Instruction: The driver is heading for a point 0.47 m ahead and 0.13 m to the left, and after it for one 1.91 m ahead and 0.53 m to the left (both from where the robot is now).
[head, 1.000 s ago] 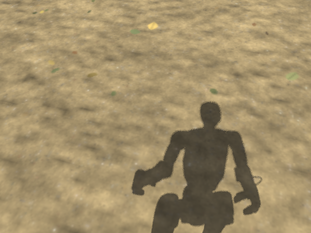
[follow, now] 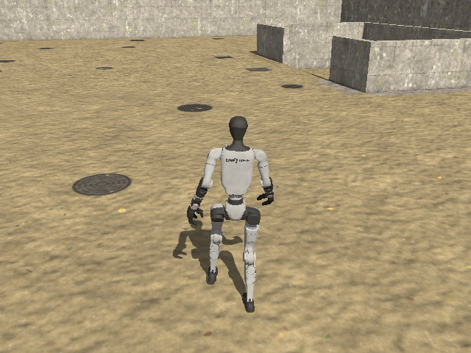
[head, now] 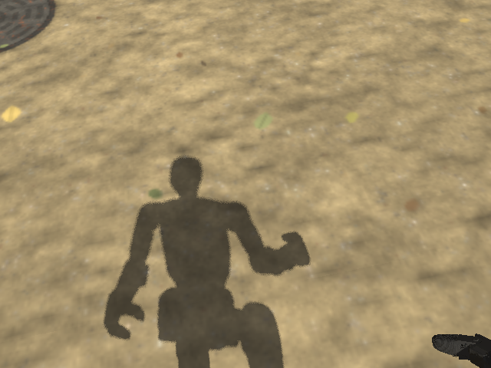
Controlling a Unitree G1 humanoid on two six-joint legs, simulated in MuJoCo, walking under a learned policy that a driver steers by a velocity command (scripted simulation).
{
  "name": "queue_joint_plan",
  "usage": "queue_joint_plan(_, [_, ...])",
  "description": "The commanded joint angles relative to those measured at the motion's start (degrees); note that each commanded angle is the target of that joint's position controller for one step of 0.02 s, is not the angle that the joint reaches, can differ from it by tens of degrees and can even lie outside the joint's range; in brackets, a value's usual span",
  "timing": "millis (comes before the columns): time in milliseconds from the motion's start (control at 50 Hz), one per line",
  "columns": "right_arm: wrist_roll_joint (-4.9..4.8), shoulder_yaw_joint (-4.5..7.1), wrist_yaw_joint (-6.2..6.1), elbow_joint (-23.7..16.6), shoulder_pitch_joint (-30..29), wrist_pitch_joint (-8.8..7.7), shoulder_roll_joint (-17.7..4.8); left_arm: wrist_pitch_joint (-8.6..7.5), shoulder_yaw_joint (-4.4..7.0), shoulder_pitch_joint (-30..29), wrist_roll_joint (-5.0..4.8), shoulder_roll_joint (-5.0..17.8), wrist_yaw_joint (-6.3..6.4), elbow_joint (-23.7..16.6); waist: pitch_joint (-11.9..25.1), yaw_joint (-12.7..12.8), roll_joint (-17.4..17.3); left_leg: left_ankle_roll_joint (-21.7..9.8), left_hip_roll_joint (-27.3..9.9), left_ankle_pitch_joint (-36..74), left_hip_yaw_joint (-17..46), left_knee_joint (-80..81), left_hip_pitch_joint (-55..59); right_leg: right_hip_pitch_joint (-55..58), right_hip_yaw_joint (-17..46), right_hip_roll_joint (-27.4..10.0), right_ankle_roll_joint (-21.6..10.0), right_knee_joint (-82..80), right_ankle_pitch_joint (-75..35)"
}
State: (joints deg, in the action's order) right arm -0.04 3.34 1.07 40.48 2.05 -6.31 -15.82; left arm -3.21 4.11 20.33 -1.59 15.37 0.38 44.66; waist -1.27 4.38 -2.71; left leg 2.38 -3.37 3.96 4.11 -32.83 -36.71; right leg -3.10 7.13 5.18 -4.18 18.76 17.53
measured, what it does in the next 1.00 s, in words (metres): walks ahead: left foot, then right foot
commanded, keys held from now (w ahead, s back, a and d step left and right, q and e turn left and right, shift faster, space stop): w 0.38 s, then w+q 0.08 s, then q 0.54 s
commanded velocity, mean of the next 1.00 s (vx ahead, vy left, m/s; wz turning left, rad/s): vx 0.33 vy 0.00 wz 0.14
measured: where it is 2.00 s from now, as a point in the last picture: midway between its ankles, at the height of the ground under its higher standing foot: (239, 271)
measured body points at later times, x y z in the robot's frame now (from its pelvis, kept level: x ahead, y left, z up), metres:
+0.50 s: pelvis +0.27 +0.02 +0.00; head +0.30 +0.02 +0.45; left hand +0.51 +0.23 -0.08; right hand +0.25 -0.26 -0.12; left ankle +0.21 +0.13 -0.74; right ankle +0.43 -0.15 -0.70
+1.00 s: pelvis +0.40 -0.02 +0.00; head +0.43 +0.01 +0.44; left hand +0.48 +0.29 -0.12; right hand +0.61 -0.26 -0.09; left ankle +0.41 +0.11 -0.72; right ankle +0.46 -0.14 -0.74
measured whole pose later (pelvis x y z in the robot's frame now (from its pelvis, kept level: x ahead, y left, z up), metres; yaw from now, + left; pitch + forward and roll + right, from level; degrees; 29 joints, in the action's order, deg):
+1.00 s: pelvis +0.40 -0.02 +0.00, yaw +13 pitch +1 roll -2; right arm -0.6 4.1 0.3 37.8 9.8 3.8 -17.1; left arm -0.6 4.3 7.5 -0.3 16.9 1.0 44.4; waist -2.5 0.9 -0.1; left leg 1.1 -4.1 -17.1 -1.9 -42.2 -25.4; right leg -15.3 -12.7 -4.5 -0.1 25.1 10.3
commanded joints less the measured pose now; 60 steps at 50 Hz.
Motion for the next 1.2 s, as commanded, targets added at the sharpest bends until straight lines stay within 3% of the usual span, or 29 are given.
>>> queue_joint_plan(20, [-0.34,0.98,1.06,-5.24,-5.5,-1.51,-5.16,-0.49,2.16,1.64,-0.09,9.0,0.63,-2.07,-1.02,-0.35,8.64,-1.75,1.43,0.12,-0.9,3.78,4.71,-1.81,10.41,-15.75,-7.41,-2.45,-15.94])
queue_joint_plan(60, [-0.32,1.41,1.13,-5.21,-3.76,-1.75,-6.33,-0.06,2.42,1.76,0.32,9.62,0.74,-1.73,-0.65,-1.59,9.93,-3.63,2.19,-5.7,-1.97,4.72,7.33,1.48,11.59,-16.96,-6.55,0.48,-22.72])
queue_joint_plan(100, [0.02,2.97,0.5,-2.83,6.77,-1.96,-9.31,0.28,1.8,0.64,0.89,8.39,0.52,-2.18,6.49,-7.29,9.37,-7.48,3.05,-5.74,-3.82,6.86,23.48,0.47,8.26,-12.41,-4.25,14.1,-37.97])
queue_joint_plan(120, [0.99,3.57,0.12,-1.88,16.7,-1.92,-12.37,0.28,0.67,0.47,1.84,6.06,0.48,-3.67,16.05,-11.16,4.53,-11.78,-6.33,-5.13,6.46,4.35,40.47,-8.67,5.5,-8.52,-2.27,30.5,-27.39])
queue_joint_plan(140, [0.91,4.68,0.74,1.22,22.46,-1.42,-15.8,-0.55,-0.65,10.25,0.05,1.03,0.25,-3.47,24.06,-7.44,-14.99,-21.45,-18.8,-18.29,33.79,9.71,60.3,-30.67,1.32,0.76,2.09,51.12,9.19])
queue_joint_plan(160, [-0.48,3.21,1.05,1.37,22.52,-1.31,-9.84,-1.04,-0.01,7.97,-0.88,6.19,0.26,-2.47,20.35,-9.33,-10.79,-20.01,-18.81,-30.32,40.47,15.42,58.52,-38.26,5.33,-1.48,1.91,57.25,14.66])
queue_joint_plan(180, [-0.66,2.31,0.72,0.76,18.3,-0.99,-7.0,-1.23,0.78,0.54,-1.19,9.25,0.11,-4.08,10.93,-10.02,-5.24,-17.41,-16.63,-30.32,31.28,16.49,50.48,-41.08,3.97,-4.12,1.6,58.32,9.89])
queue_joint_plan(220, [0.29,1.4,0.52,0.16,12.25,-0.23,-5.38,-1.59,0.57,-5.69,0.69,7.87,0.01,-5.94,2.72,-7.05,0.8,-16.12,-12.45,-18.34,20.48,19.09,36.02,-38.46,0.09,-8.71,1.76,52.55,2.74])
queue_joint_plan(300, [0.0,1.13,0.29,1.35,11.98,-0.82,-5.31,-0.72,0.0,-3.53,0.87,4.2,-0.36,-5.5,1.93,-3.96,-2.31,-16.52,-9.19,-7.93,11.25,23.43,28.39,-33.42,-2.35,-11.53,3.0,43.81,-0.52])
queue_joint_plan(360, [-0.37,1.73,-0.25,2.43,13.25,-0.53,-7.78,-0.82,-0.81,-8.99,1.51,2.95,-0.39,-7.39,0.44,-5.11,-1.05,-16.68,-8.8,-4.74,6.74,25.53,27.45,-34.82,-3.7,-12.29,4.45,33.39,-8.07])
queue_joint_plan(480, [-1.45,1.99,-0.77,5.01,19.07,1.16,-9.55,-2.16,-1.04,-19.81,1.02,2.87,-1.53,-10.17,-1.71,-8.65,-0.96,-14.05,-7.2,-2.52,4.03,22.48,27.54,-27.78,-5.58,-8.02,5.48,14.94,-19.91])
queue_joint_plan(540, [-1.45,2.21,-1.49,5.57,19.4,2.5,-10.09,-3.17,0.06,-18.73,1.59,5.19,-2.02,-10.42,0.49,-6.61,-2.78,-10.95,-7.68,5.37,6.43,14.66,31.84,-22.8,-4.68,-6.0,3.84,9.42,-18.69])
queue_joint_plan(580, [-1.37,1.87,-1.8,4.49,17.58,2.81,-8.99,-3.53,1.48,-10.36,2.58,8.05,-1.43,-8.02,5.94,-1.98,-2.36,-7.29,-3.26,9.44,4.75,3.65,28.92,-8.27,-5.76,-6.18,1.29,5.25,-26.47])
queue_joint_plan(600, [-0.08,0.69,-1.89,2.03,16.28,2.55,-5.68,-3.45,2.53,-2.77,3.75,12.52,-0.65,-7.49,14.11,0.97,3.76,-4.14,1.28,-5.27,2.1,-11.35,19.4,7.15,2.38,-16.58,-2.24,9.56,-45.37])
queue_joint_plan(620, [0.47,-0.9,-1.75,3.03,27.89,2.48,-0.37,-2.04,2.55,-1.74,4.15,14.4,-0.37,-8.06,23.54,-3.14,18.61,-0.55,6.53,-45.56,-0.41,-30.4,3.44,23.74,17.14,-32.45,-10.97,13.68,-60.81])
queue_joint_plan(640, [-1.21,0.24,-1.92,3.51,28.75,2.78,-5.92,-0.87,2.25,-1.41,3.09,12.03,-0.62,-8.7,27.45,-1.35,17.82,-0.03,4.92,-44.83,3.94,-37.71,0.87,20.78,22.11,-31.82,-12.38,9.16,-46.96])
queue_joint_plan(660, [-2.09,1.34,-2.22,2.71,23.04,3.55,-8.74,-0.31,1.47,-4.02,2.39,9.05,-0.48,-8.78,19.72,-1.1,12.76,0.46,2.76,-40.77,2.33,-40.47,-3.2,14.95,15.92,-28.52,-10.54,6.78,-38.36])
queue_joint_plan(680, [-1.66,1.48,-2.68,1.87,19.62,4.52,-8.35,0.02,0.78,-7.45,1.94,7.19,-0.29,-8.39,14.17,-2.12,9.8,0.95,1.06,-37.15,0.52,-39.73,-4.23,8.05,11.4,-26.13,-9.17,4.65,-33.73])
queue_joint_plan(740, [-1.06,1.89,-3.36,1.45,20.53,8.05,-6.08,-0.05,0.56,-14.99,3.28,6.22,-0.38,-7.79,6.87,-6.62,11.5,2.33,-1.1,-30.31,-1.43,-36.68,5.69,-11.32,0.82,-21.82,-8.94,-2.52,-26.21])
queue_joint_plan(840, [-0.37,1.58,-2.74,-2.28,15.29,8.88,-4.23,-0.11,1.48,-16.39,2.79,8.07,0.95,-6.06,6.95,-6.09,9.18,1.47,-2.53,-21.82,-2.41,-23.88,8.18,-11.41,-5.9,-23.33,-10.05,-4.7,-24.91])
queue_joint_plan(920, [-0.55,1.79,-1.27,-4.75,11.29,9.42,-5.33,1.33,2.15,-16.4,1.97,10.22,1.13,-5.01,6.6,-4.91,9.38,-0.08,-1.87,-20.29,-4.73,-15.39,12.26,-10.05,-8.63,-24.44,-9.19,-4.35,-19.76])
queue_joint_plan(1020, [-0.42,2.88,-0.35,-5.47,12.39,9.82,-6.47,2.8,2.66,-14.7,-0.03,10.96,0.63,-2.86,6.53,-5.93,7.95,-4.67,1.86,-17.22,-8.68,1.17,21.73,-8.71,-11.71,-23.3,-3.39,3.8,-9.27])
queue_joint_plan(1040, [-0.42,3.8,-0.91,-4.32,15.69,9.71,-8.46,3.09,2.14,-12.56,0.37,8.68,0.36,-1.71,6.35,-6.53,4.1,-6.95,1.91,-15.02,-6.0,5.5,27.64,-13.55,-14.12,-20.37,-0.1,9.68,0.6])
queue_joint_plan(1060, [-0.73,5.4,-1.99,-4.03,19.71,9.37,-14.44,3.11,0.95,-12.95,2.38,4.37,-0.18,-2.78,5.7,-6.27,-11.51,-12.48,-10.6,-8.38,12.36,10.85,35.77,-27.53,-20.72,-12.9,5.27,29.27,15.06])
queue_joint_plan(1080, [-0.08,5.76,-1.48,-5.36,20.76,7.84,-18.38,2.38,1.16,-17.54,2.53,5.35,-0.07,-6.43,5.02,-8.15,-15.54,-22.77,-17.96,-26.15,32.11,17.39,36.13,-42.4,-11.7,-5.15,6.64,41.3,21.65])
queue_joint_plan(1100, [0.37,4.86,-0.86,-5.58,20.03,6.11,-14.91,1.54,2.1,-21.68,1.24,8.57,-0.3,-6.94,4.02,-9.85,-8.59,-22.17,-16.77,-36.49,31.63,21.3,35.55,-45.65,-4.85,-7.07,5.06,45.1,16.58])
queue_joint_plan(1120, [0.12,4.09,-0.97,-5.58,17.55,5.02,-12.9,0.88,2.67,-21.41,0.27,9.7,-0.59,-6.88,1.99,-7.85,-7.5,-19.25,-15.15,-41.02,28.38,22.13,33.94,-46.29,-3.61,-8.38,3.44,43.8,10.07])
queue_joint_plan(1160, [-0.78,2.99,-1.75,-6.31,13.78,4.71,-10.08,0.02,3.04,-18.88,1.64,9.75,-0.37,-4.7,1.48,-5.55,-5.73,-15.71,-11.59,-36.55,22.39,22.1,32.22,-43.45,-3.33,-9.51,3.82,39.66,1.36])
queue_joint_plan(1200, [-0.03,2.59,-2.42,-6.63,14.36,4.24,-9.42,-0.99,2.83,-18.54,1.87,8.3,-0.8,-3.77,2.42,-5.03,-4.86,-14.77,-8.87,-28.87,18.47,22.6,31.58,-39.58,-4.22,-8.16,4.59,36.0,-5.76])
Keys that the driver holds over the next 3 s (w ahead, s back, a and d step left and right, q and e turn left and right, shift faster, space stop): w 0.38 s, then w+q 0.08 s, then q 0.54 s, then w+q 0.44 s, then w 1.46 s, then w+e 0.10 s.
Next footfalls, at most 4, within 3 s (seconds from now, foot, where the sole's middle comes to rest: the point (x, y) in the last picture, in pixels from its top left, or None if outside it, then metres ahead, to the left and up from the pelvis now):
0.10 left None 0.25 0.13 -0.78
0.58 right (340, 359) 0.50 -0.14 -0.78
1.04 left None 0.44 0.11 -0.78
1.52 right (296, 283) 0.71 -0.02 -0.78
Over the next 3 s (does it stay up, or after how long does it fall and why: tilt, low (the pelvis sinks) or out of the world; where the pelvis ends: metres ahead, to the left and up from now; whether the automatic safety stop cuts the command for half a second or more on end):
stays up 1.22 0.46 -0.01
